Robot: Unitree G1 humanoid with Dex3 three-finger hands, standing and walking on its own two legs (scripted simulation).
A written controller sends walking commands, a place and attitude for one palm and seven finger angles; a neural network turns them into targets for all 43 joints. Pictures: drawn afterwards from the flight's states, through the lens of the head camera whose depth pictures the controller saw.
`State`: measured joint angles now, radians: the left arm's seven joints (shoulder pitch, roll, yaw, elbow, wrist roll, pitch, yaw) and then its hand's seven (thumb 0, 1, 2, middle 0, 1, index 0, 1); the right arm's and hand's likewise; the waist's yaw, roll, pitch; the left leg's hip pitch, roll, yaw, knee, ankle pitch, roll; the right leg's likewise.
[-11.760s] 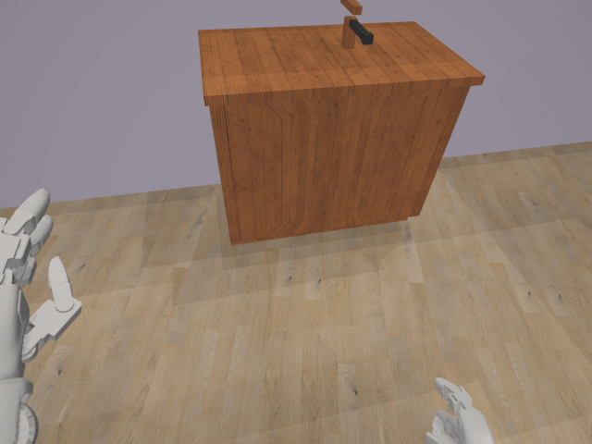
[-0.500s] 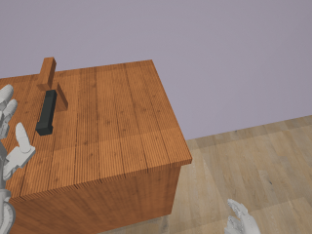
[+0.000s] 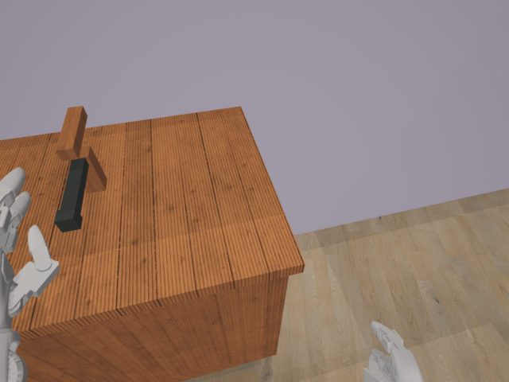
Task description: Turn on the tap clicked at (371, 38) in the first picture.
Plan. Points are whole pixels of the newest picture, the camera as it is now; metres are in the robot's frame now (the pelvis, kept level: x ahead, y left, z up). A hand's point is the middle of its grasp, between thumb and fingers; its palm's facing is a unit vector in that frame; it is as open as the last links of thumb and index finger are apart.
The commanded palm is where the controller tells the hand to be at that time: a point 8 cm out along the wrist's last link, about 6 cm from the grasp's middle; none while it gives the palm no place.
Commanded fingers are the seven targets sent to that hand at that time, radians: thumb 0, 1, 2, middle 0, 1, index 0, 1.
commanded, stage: come to a stop and stand still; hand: left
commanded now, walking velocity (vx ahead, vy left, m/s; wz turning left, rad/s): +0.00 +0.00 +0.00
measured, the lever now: (68, 219) +0.32 +0.33 +0.08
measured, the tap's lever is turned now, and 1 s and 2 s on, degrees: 0 0 0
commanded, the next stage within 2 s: look again from close up in 0.92 s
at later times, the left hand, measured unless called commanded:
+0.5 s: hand (32, 253) +0.22 +0.29 +0.16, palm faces +0.41 -0.84 -0.36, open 7.5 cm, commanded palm +0.16 +0.30 +0.18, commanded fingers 0.00 0.90 0.90 -0.20 -0.30 -0.20 -0.30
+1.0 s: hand (50, 231) +0.25 +0.28 +0.16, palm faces +0.37 -0.87 -0.34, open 7.5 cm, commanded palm +0.19 +0.31 +0.18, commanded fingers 0.00 0.90 0.90 -0.20 -0.30 -0.20 -0.30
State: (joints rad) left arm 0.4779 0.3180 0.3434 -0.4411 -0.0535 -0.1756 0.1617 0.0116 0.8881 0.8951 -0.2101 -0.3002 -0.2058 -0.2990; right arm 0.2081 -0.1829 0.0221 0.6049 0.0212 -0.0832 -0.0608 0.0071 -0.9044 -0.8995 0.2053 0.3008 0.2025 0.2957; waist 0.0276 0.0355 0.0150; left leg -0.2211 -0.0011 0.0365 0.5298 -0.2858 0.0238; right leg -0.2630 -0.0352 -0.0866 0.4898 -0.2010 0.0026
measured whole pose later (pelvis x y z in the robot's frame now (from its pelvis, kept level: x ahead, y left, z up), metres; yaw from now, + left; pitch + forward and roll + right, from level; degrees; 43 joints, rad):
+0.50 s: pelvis -0.01 +0.02 +0.00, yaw -1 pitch -2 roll -1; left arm 0.37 0.39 0.42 -0.43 -0.04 -0.25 0.10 0.02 0.88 0.89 -0.21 -0.30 -0.21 -0.30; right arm 0.27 -0.20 0.01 0.61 0.01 -0.17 -0.01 0.01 -0.90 -0.90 0.20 0.30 0.20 0.30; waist 0.04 -0.07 0.09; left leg -0.22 -0.02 0.07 0.52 -0.27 0.06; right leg -0.26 -0.04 -0.03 0.46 -0.15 0.03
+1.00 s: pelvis +0.02 +0.04 +0.00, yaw -1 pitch -1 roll -2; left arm 0.41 0.36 0.36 -0.49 -0.04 -0.24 0.10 0.01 0.89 0.90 -0.21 -0.30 -0.21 -0.30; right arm 0.18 -0.18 0.01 0.57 0.01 -0.12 0.00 0.01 -0.90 -0.90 0.21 0.30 0.20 0.30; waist 0.03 -0.04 0.09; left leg -0.18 -0.03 0.06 0.50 -0.31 0.07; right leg -0.20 -0.04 -0.04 0.41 -0.19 0.05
